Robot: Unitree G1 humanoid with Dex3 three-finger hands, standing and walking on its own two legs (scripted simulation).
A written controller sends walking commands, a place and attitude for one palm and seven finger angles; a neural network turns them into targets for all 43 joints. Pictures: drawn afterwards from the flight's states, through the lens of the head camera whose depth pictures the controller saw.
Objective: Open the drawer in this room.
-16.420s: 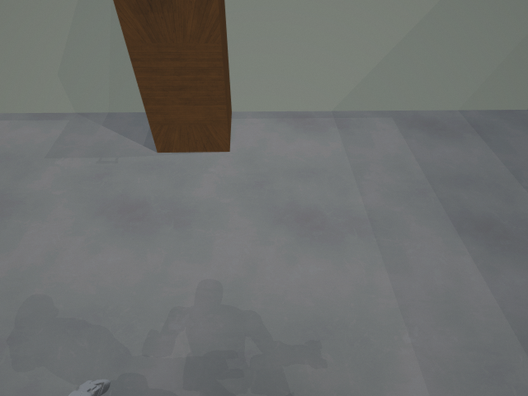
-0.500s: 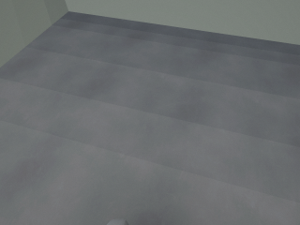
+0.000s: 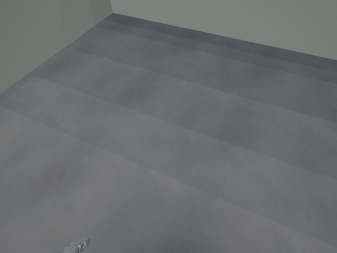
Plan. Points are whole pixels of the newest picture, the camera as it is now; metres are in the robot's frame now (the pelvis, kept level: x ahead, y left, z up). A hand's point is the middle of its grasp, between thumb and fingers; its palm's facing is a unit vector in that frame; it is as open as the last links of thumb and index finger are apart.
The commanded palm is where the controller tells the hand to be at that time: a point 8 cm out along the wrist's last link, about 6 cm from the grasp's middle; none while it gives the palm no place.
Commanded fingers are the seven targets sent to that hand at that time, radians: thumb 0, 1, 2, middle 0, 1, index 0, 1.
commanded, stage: turn or walk to find it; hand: left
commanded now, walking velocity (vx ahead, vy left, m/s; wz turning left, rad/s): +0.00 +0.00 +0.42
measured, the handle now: out of the picture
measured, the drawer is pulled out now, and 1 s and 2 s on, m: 0.00 0.00 0.00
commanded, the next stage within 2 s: none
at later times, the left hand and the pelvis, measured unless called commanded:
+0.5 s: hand out of the picture -0.05 +0.18 -0.17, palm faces +0.29 -0.92 -0.25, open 7.3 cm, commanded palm none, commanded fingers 0.00 0.90 0.90 -0.20 -0.30 -0.20 -0.30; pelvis -0.03 -0.02 +0.00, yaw +15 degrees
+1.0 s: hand out of the picture -0.03 +0.20 -0.15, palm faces +0.42 -0.87 -0.27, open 7.4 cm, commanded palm none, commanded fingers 0.00 0.90 0.90 -0.20 -0.30 -0.20 -0.30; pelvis -0.04 -0.03 -0.01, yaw +25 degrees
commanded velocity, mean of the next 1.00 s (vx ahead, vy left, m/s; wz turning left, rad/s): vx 0.00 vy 0.00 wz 0.42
